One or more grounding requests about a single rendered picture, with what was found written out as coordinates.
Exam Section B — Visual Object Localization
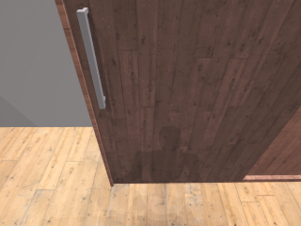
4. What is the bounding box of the wardrobe door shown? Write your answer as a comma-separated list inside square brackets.
[246, 106, 301, 176]
[63, 0, 301, 184]

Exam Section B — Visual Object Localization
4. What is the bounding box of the handle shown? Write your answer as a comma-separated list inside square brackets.
[76, 8, 105, 109]

